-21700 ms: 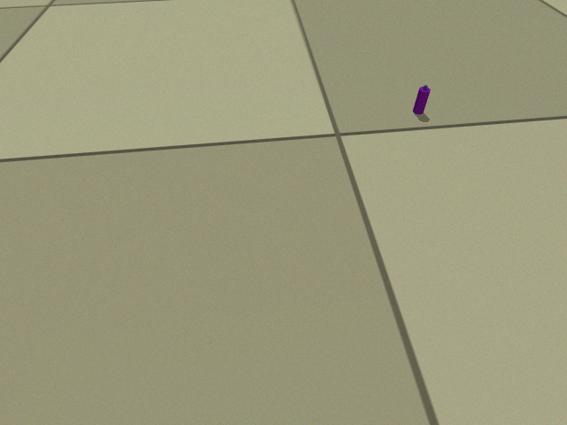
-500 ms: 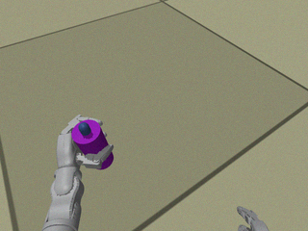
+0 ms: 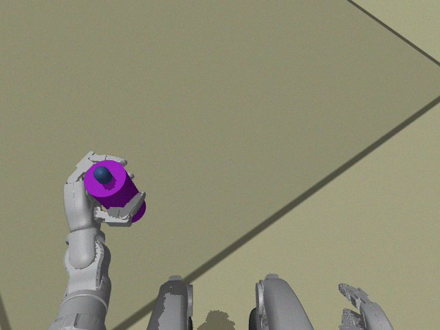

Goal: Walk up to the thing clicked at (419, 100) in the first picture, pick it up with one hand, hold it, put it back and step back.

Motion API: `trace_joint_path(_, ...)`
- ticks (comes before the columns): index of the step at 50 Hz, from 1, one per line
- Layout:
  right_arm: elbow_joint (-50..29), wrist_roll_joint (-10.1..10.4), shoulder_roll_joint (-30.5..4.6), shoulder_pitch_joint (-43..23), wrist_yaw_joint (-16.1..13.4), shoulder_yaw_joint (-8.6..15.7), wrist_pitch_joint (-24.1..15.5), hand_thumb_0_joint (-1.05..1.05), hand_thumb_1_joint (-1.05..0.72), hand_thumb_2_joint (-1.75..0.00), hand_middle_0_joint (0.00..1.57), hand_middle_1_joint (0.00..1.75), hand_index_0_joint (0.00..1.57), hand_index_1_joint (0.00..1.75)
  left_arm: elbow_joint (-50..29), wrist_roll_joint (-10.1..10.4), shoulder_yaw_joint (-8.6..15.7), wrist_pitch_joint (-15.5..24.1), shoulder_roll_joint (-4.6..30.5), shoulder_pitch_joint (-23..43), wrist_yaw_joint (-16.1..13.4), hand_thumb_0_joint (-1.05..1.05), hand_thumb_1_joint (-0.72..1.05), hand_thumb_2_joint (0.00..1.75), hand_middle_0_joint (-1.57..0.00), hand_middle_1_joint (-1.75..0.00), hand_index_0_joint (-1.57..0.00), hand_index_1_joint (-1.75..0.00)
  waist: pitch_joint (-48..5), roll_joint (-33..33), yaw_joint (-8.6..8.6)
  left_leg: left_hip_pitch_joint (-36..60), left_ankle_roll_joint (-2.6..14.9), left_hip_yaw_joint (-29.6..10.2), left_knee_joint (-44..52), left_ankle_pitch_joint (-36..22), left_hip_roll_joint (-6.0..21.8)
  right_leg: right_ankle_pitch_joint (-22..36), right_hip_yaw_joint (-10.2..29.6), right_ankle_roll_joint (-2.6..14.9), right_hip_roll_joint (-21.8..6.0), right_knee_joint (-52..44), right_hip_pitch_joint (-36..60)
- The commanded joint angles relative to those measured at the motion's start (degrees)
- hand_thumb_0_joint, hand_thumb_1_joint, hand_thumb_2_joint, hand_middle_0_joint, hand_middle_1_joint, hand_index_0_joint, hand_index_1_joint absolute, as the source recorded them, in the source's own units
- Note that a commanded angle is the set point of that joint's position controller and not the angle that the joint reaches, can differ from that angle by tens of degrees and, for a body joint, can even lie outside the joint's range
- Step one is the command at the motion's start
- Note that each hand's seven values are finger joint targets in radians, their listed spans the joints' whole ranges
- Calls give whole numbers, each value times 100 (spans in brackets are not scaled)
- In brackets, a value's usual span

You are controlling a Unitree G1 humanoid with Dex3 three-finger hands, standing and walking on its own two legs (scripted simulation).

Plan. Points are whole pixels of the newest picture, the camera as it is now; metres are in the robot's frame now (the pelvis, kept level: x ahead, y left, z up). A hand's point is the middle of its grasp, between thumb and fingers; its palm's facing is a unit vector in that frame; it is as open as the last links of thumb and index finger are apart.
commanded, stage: crouch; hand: left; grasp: from the side
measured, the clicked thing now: (117, 192) +0.36 +0.20 -0.01
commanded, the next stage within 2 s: lower in 1.42 s
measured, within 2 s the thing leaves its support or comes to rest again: neither
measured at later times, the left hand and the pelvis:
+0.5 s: hand (134, 222) +0.38 +0.23 -0.25, palm faces +0.28 -0.96 -0.04, open 8.9 cm; pelvis -0.05 +0.00 -0.21, yaw -2 degrees
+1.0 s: hand (141, 229) +0.39 +0.24 -0.37, palm faces +0.25 -0.97 -0.02, open 8.9 cm; pelvis -0.07 +0.01 -0.31, yaw -5 degrees
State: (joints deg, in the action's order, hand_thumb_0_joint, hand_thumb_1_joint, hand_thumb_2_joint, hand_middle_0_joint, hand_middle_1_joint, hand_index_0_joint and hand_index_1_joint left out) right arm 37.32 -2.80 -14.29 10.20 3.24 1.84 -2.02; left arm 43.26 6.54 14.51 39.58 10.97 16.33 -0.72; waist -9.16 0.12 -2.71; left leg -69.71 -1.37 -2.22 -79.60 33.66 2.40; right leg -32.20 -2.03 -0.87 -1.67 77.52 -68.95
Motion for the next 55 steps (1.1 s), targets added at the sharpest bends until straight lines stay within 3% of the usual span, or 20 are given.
trace_joint_path(1,-477,-10,-921,63,9,309,-170,0,-90,-91,20,30,20,30,-896,143,460,793,1025,1498,154,0,15,116,-123,-131,-124,-132,-2896,-313,74,600,167,-26,19,-1476,-220,1426,77,239,191,102,472)
trace_joint_path(4,-405,-62,-941,118,40,303,-106,0,-91,-91,20,30,20,30,-804,166,522,862,1035,1708,208,0,20,120,-123,-132,-123,-133,-3263,-278,6,37,201,15,-569,-1721,-225,1746,185,205,168,515,307)
trace_joint_path(7,-344,-81,-1051,96,76,338,-44,0,-91,-91,20,30,20,30,-609,135,677,876,1227,1858,321,0,22,123,-126,-135,-126,-136,-3351,-319,-7,-262,201,-33,-933,-1628,-224,1575,124,241,196,944,-281)
trace_joint_path(9,-305,-112,-1053,94,95,342,-21,0,-91,-91,20,30,20,30,-485,148,636,913,1102,2109,366,0,24,126,-128,-137,-128,-138,-3447,-219,-130,-558,212,-58,-1207,-1459,-222,1426,89,235,195,1184,-559)
trace_joint_path(13,-191,-162,-1082,101,128,305,-5,0,-92,-91,20,30,20,30,-76,159,839,994,1232,2371,418,0,24,128,-129,-140,-129,-141,-3512,-192,-164,-1163,204,-58,-1764,-1155,-222,1100,45,241,190,1700,-1155)
trace_joint_path(20,-83,-295,-1149,-2,156,174,41,0,-91,-91,20,30,20,30,449,-22,1278,1169,1852,3085,475,0,23,131,-130,-142,-130,-143,-3473,-524,-158,-2024,150,42,-2482,-355,-236,349,-83,278,182,2552,-2133)
trace_joint_path(23,-80,-318,-1202,26,175,134,62,0,-91,-91,20,30,20,30,626,-61,1420,1193,2068,3300,492,0,21,132,-129,-142,-130,-144,-3545,-470,-239,-2456,170,87,-2784,-103,-254,165,-143,247,185,2820,-2249)
trace_joint_path(26,-17,-337,-1224,14,174,74,80,0,-91,-91,20,30,20,30,768,-115,1327,1190,2108,3614,577,0,22,130,-129,-141,-129,-142,-3485,-600,-361,-2673,177,113,-3036,97,-252,31,-215,249,194,3112,-2607)
trace_joint_path(31,30,-368,-1361,19,173,-1,102,0,-91,-91,20,30,20,30,811,-127,1490,1141,2400,3864,632,0,23,128,-127,-137,-127,-139,-3272,-808,-411,-2945,185,66,-3331,422,-259,-184,-372,246,191,3528,-3132)
trace_joint_path(32,44,-369,-1392,-43,178,-23,102,0,-92,-91,20,30,20,30,1046,-117,1475,1111,2279,3601,650,0,24,126,-126,-136,-126,-138,-3107,-763,-363,-2971,171,-6,-3324,545,-242,-283,-423,248,184,3632,-3341)
trace_joint_path(34,33,-399,-1429,2,180,-80,140,0,-92,-91,20,30,20,30,769,-116,1573,1121,2538,3754,673,0,21,126,-125,-136,-125,-137,-3319,-933,-392,-3005,172,16,-3512,422,-254,-154,-438,246,189,3763,-3263)
trace_joint_path(36,58,-405,-1419,-46,175,-133,152,0,-91,-91,20,30,20,30,945,-75,1466,1096,2326,3619,719,0,24,124,-124,-134,-124,-135,-3237,-839,-444,-3174,167,-4,-3662,324,-255,-84,-476,252,198,3926,-3347)
trace_joint_path(39,45,-430,-1512,-44,171,-190,177,0,-92,-91,20,30,20,30,917,-58,1712,1095,2637,3674,679,0,23,123,-123,-133,-124,-134,-3092,-801,-448,-3441,188,-35,-3874,296,-260,-24,-495,242,212,4059,-3450)
trace_joint_path(41,73,-460,-1532,-97,192,-243,190,0,-92,-91,20,30,20,30,974,-61,1541,1119,2412,3666,700,0,24,123,-121,-132,-122,-133,-2833,-871,-551,-3453,163,-115,-3899,382,-239,-66,-560,248,207,4174,-3682)
trace_joint_path(43,95,-503,-1616,-56,190,-293,224,0,-91,-91,20,30,20,30,914,-100,1829,1154,2849,3704,671,0,26,125,-121,-132,-122,-133,-2885,-968,-521,-3447,157,-144,-4036,292,-227,22,-582,242,226,4256,-3662)
trace_joint_path(46,45,-548,-1641,-143,221,-357,230,0,-91,-91,20,30,20,30,952,-41,1625,1188,2550,3675,721,0,23,124,-123,-134,-123,-134,-2736,-953,-642,-3559,160,-164,-4179,371,-222,-9,-624,238,244,4339,-3739)
trace_joint_path(48,99,-576,-1693,-133,222,-400,241,0,-91,-91,20,30,20,30,1032,-67,1935,1212,3046,3635,671,0,25,123,-120,-131,-121,-132,-2749,-913,-569,-3805,192,-145,-4308,400,-229,-44,-618,214,271,4366,-3585)
trace_joint_path(50,64,-623,-1708,-125,256,-454,271,0,-91,-91,20,30,20,30,1115,-69,1762,1224,2800,3448,722,0,26,125,-121,-133,-122,-134,-2750,-847,-677,-3799,178,-192,-4417,182,-213,161,-661,207,289,4457,-3556)
trace_joint_path(53,71,-657,-1750,-227,264,-493,276,0,-91,-91,20,30,20,30,1118,-34,1781,1244,2860,3390,744,0,25,125,-122,-134,-123,-135,-2673,-980,-626,-3794,161,-195,-4500,150,-203,187,-681,219,314,4531,-3637)
trace_joint_path(55,107,-706,-1813,-188,271,-521,293,0,-91,-91,20,30,20,30,1060,-36,1830,1260,2973,3386,771,0,29,126,-121,-133,-122,-134,-2635,-1032,-701,-3836,166,-212,-4624,34,-196,334,-695,202,316,4596,-3566)
